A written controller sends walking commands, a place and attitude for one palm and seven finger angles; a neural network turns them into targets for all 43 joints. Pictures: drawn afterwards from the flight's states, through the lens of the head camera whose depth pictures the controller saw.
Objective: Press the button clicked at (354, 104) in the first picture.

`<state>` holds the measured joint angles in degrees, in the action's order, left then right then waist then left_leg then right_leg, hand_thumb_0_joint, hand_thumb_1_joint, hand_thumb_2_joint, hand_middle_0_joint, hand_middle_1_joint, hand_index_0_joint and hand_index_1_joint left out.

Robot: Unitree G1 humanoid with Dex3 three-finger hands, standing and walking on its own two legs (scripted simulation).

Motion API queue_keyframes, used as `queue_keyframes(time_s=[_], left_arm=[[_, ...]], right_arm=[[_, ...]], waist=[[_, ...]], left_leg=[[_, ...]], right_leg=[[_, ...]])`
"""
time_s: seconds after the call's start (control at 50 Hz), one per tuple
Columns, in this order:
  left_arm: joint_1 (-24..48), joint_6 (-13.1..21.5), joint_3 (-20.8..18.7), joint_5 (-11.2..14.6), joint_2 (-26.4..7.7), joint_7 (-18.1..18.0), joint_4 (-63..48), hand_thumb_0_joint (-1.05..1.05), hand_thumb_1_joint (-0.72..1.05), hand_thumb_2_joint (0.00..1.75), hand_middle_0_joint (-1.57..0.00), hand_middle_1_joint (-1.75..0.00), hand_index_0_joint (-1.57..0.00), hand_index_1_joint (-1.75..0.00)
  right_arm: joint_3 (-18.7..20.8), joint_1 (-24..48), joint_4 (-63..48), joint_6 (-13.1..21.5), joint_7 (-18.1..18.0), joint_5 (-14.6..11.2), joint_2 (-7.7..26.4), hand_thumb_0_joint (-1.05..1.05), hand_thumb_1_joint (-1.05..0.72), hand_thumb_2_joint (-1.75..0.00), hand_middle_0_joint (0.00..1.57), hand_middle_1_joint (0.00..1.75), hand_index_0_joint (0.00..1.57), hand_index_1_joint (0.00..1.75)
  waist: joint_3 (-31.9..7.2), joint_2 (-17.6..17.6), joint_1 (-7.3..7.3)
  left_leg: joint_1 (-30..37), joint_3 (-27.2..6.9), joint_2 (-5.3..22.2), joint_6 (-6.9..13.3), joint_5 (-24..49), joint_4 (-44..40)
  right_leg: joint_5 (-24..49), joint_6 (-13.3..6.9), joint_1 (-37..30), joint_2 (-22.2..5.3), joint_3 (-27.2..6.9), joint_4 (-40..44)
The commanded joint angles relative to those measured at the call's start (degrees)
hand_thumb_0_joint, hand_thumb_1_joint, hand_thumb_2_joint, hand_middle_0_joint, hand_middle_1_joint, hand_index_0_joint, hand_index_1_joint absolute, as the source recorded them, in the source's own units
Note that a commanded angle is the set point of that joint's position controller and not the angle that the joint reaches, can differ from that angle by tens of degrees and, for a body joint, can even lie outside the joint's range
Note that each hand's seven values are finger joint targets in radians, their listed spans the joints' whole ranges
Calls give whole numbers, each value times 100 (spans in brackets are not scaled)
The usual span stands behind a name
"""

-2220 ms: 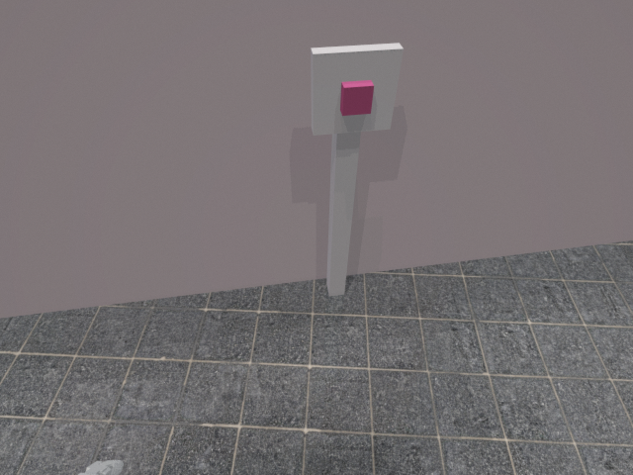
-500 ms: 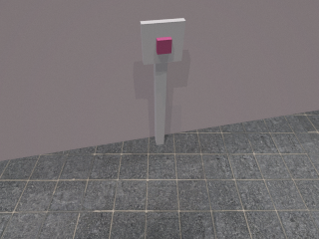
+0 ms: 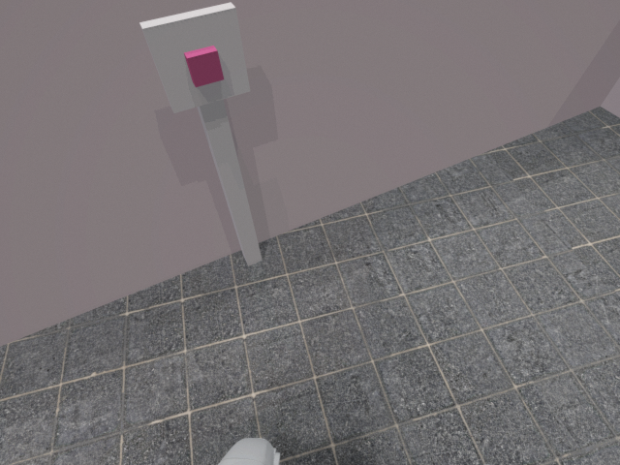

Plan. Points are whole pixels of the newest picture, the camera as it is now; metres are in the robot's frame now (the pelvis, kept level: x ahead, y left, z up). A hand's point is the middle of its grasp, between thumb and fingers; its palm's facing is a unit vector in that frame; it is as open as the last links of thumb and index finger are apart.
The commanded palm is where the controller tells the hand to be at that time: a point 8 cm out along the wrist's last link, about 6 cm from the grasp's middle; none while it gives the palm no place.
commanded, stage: walk to a spot facing it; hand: left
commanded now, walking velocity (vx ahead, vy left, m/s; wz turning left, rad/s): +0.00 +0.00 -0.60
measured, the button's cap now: (204, 65) +0.83 +0.31 +0.06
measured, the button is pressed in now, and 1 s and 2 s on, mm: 0 0 0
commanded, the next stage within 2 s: turn to face it in 1.70 s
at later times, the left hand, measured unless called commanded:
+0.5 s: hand out of the picture +0.10 +0.26 -0.16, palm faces -0.25 -0.94 -0.23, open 7.4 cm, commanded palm none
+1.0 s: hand (233, 453) +0.15 +0.14 -0.17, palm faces -0.55 -0.82 -0.19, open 7.4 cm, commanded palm none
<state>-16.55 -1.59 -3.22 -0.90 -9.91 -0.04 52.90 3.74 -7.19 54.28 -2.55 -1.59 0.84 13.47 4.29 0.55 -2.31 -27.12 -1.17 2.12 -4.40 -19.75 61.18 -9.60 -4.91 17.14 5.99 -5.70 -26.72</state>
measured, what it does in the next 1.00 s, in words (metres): steps on the spot, turning right: left foot, then right foot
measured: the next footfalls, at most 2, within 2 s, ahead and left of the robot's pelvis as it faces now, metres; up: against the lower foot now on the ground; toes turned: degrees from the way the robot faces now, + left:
left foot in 0.26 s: +0.03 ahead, +0.16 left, +0.00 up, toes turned -12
right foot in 0.68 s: -0.07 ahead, -0.09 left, +0.00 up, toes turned -32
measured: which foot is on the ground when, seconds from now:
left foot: up 0.00-0.24, down 0.26-0.68, up 0.70-1.00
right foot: down 0.00-0.26, up 0.28-0.66, down 0.68-1.00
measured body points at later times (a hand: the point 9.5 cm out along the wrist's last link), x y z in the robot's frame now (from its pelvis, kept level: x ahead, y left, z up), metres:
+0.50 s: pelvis -0.03 +0.06 +0.00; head +0.00 +0.08 +0.45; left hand +0.12 +0.31 -0.14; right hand -0.04 -0.20 -0.13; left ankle -0.01 +0.17 -0.74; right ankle -0.07 -0.07 -0.66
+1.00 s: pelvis +0.03 +0.00 +0.00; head +0.05 -0.01 +0.45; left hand +0.18 +0.18 -0.15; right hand -0.07 -0.26 -0.13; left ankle +0.18 +0.06 -0.70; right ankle -0.10 -0.06 -0.74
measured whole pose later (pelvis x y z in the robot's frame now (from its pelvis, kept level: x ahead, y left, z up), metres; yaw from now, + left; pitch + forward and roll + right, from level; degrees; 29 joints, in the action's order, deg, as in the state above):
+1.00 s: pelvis +0.03 +0.00 +0.00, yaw -36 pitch +0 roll -1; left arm -18.8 1.6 -2.9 -1.6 -10.7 1.0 56.1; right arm 4.2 -12.3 53.2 0.1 1.3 1.4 13.7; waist 2.2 0.3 -0.5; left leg -30.9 3.6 6.6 -4.8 -15.0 49.1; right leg -18.2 -0.9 4.4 2.1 -3.7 -22.4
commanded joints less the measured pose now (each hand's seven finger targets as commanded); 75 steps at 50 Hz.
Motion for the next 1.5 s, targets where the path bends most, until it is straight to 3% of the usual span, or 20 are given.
queue_keyframes(time_s=[0.0, 0.14, 0.2, 0.24, 0.26, 0.34, 0.48, 0.62, 0.64, 0.66, 0.68, 0.78, 0.96, 1.04, 1.06, 1.08, 1.1, 1.16, 1.22, 1.48], left_arm=[[-295, 102, -350, -26, -1239, -88, -340, 0, 90, 90, -20, -30, -20, -30], [68, -9, -399, -77, -1472, -55, -501, 0, 90, 90, -20, -30, -20, -30], [470, -65, -389, -44, -1421, -39, -634, 0, 90, 90, -20, -30, -20, -30], [408, -71, -317, 0, -902, 73, -813, 0, 90, 90, -20, -30, -20, -30], [468, -47, -393, -74, -1139, 71, -826, 0, 90, 90, -20, -30, -20, -30], [96, -146, -388, -97, -968, 227, -463, 0, 90, 90, -20, -30, -20, -30], [1035, -159, -232, -33, -731, 244, -689, 0, 90, 90, -20, -30, -20, -30], [512, 16, -233, -45, -753, 288, -509, 0, 90, 90, -20, -30, -20, -30], [13, 108, -320, -76, -1179, 231, -331, 0, 90, 90, -20, -30, -20, -30], [-529, 179, -460, -73, -1966, 100, -188, 0, 90, 90, -20, -30, -20, -30], [-827, 154, -482, 49, -1971, 6, -178, 0, 90, 90, -20, -30, -20, -30], [154, 376, -267, -28, -1262, 2, -309, 0, 90, 90, -20, -30, -20, -30], [-335, 475, -281, -80, -1314, -15, 41, 0, 90, 90, -20, -30, -20, -30], [51, 437, -344, -45, -1315, -11, 29, 0, 90, 90, -20, -30, -20, -30], [23, 433, -330, -28, -1046, 15, 31, 0, 90, 90, -20, -30, -20, -30], [-294, 379, -285, 60, -616, 92, -60, 0, 90, 90, -20, -30, -20, -30], [-213, 408, -274, 14, -682, 116, -164, 0, 90, 90, -20, -30, -20, -30], [182, 336, -298, -92, -685, 262, -9, 0, 90, 90, -20, -30, -20, -30], [-200, 148, -281, -107, -391, 281, 127, 0, 90, 90, -20, -30, -20, -30], [1688, 115, -146, -115, -121, 358, -458, 0, 90, 90, -20, -30, -20, -30]], right_arm=[[106, 169, -544, 128, -34, 16, 461, 0, -90, -90, 20, 30, 20, 30], [86, -44, -712, 205, -47, -69, 460, 0, -90, -90, 20, 30, 20, 30], [110, -848, -576, 289, -98, -87, 557, 0, -90, -90, 20, 30, 20, 30], [239, -830, -729, 324, -131, 44, 1382, 0, -90, -90, 20, 30, 20, 30], [201, -446, -915, 289, -109, 6, 1370, 0, -90, -90, 20, 30, 20, 30], [8, 68, -969, 365, -109, 57, 733, 0, -90, -90, 20, 30, 20, 30], [136, -1100, -500, 354, -80, 72, 929, 0, -90, -90, 20, 30, 20, 30], [212, -1038, -304, 329, 32, 90, 1094, 0, -90, -90, 20, 30, 20, 30], [145, -1144, -345, 331, 81, 27, 829, 0, -90, -90, 20, 30, 20, 30], [-2, -788, -655, 321, 148, 17, 328, 0, -90, -90, 20, 30, 20, 30], [28, -224, -890, 307, 128, 75, 671, 0, -90, -90, 20, 30, 20, 30], [125, -472, -465, 361, 243, 116, 505, 0, -90, -90, 20, 30, 20, 30], [97, 186, -825, 509, 311, 47, 338, 0, -90, -90, 20, 30, 20, 30], [124, -760, -545, 622, 204, 28, 482, 0, -90, -90, 20, 30, 20, 30], [214, -1652, -275, 658, 108, 57, 863, 0, -90, -90, 20, 30, 20, 30], [352, -2370, -109, 683, 45, 156, 1561, 0, -90, -90, 20, 30, 20, 30], [246, -2396, -133, 623, 48, 120, 1510, 0, -90, -90, 20, 30, 20, 30], [29, -1123, -303, 701, 17, 72, 566, 0, -90, -90, 20, 30, 20, 30], [-7, -1082, -161, 793, -22, 43, 310, 0, -90, -90, 20, 30, 20, 30], [36, -2162, 434, 766, 7, 91, 322, 0, -90, -90, 20, 30, 20, 30]], waist=[[-799, -645, -56], [-813, -903, -9], [-913, -804, 382], [-611, 1598, 378], [-413, 1391, 297], [-260, 698, -66], [-220, 826, 492], [-670, 851, 173], [-936, -193, -35], [-840, -2162, -375], [-753, -1551, -570], [-21, -720, 175], [34, -805, 5], [-187, -701, 528], [-700, 152, 874], [-1329, 2098, 1016], [-1194, 1939, 926], [93, 805, 444], [-81, 769, 156], [365, 623, 581]], left_leg=[[-380, -140, 40, 20, -139, -349], [719, -131, -261, 245, -442, -2152], [2266, -106, -259, 402, 313, -3768], [2887, -2449, 2006, 1086, -643, -5153], [1745, -2649, 2620, 1403, -509, -5165], [1333, -398, 1241, 1128, 1073, -4626], [2245, -22, 1645, 1319, 2601, -4246], [1370, 664, 1694, 738, 323, -3195], [249, 1213, 1358, 370, -332, -1969], [-1548, 1396, 490, 14, -1911, -118], [-1806, 448, 617, 108, -1505, 311], [-1031, 434, 699, -42, 211, 4], [-670, 466, 400, 23, 391, -1631], [1595, 628, 79, 154, 722, -3068], [2915, 292, 396, 218, 491, -3461], [3887, -1930, 2222, 675, -420, -4160], [3424, -2907, 2771, 1009, -1413, -4898], [1583, -1417, 2226, 816, -1382, -5244], [1509, -26, 1830, 693, 84, -5112], [2898, 1499, 1907, 985, 2240, -4866]], right_leg=[[888, -499, -1097, -1562, -2109, 845], [450, -481, -445, -1374, -2620, 903], [-333, 6, 565, -938, -2346, 607], [-1985, 578, 2370, 330, -562, -1837], [-2003, 722, 2110, -231, -155, -3050], [-943, 880, 1704, -467, 235, -4583], [-1444, 917, 1442, -829, 747, -2724], [-947, 543, -831, -539, 1303, -114], [-1116, 269, -2270, -1221, 502, 586], [-1376, -377, -2832, -2773, -2023, 1322], [-1595, -716, -2343, -3015, -2354, 1506], [-478, -499, -988, -1969, -848, 1422], [-102, -551, -1184, -1876, -1149, 1246], [345, -243, -256, -1439, -921, 248], [389, -54, 210, -972, -622, -1120], [-1822, 300, 1424, -126, 311, -3115], [-2339, 284, 1864, -230, 230, -4189], [-939, 326, 1980, -1074, 339, -4851], [-377, 481, 1763, -1127, 439, -4653], [140, 552, 2506, -1239, 1155, -2073]])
